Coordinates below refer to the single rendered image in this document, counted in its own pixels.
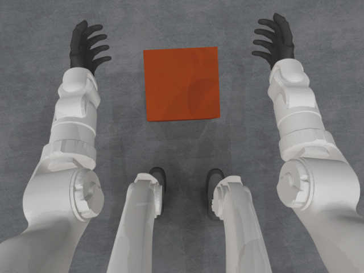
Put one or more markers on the robot left hand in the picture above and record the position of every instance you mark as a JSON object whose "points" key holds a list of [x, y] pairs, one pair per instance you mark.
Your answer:
{"points": [[81, 55]]}

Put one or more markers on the robot left shin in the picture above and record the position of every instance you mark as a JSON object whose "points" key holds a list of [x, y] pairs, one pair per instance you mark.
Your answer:
{"points": [[142, 176]]}

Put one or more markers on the robot right hand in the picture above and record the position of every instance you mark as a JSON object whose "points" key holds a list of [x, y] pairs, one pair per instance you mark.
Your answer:
{"points": [[282, 46]]}

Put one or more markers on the left robot foot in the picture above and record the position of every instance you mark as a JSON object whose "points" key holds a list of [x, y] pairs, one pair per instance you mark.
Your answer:
{"points": [[160, 175]]}

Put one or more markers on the robot right upper arm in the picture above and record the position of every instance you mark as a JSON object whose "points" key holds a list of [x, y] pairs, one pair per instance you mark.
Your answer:
{"points": [[324, 194]]}

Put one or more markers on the carton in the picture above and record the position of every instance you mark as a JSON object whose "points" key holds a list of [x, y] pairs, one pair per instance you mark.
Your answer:
{"points": [[181, 84]]}

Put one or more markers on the robot left forearm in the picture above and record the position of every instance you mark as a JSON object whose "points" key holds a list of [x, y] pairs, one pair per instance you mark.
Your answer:
{"points": [[73, 130]]}

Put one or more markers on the robot right forearm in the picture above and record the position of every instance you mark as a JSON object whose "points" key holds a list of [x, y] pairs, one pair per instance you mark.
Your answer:
{"points": [[302, 133]]}

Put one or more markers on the robot left upper arm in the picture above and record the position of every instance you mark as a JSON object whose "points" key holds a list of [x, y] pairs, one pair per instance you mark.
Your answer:
{"points": [[58, 207]]}

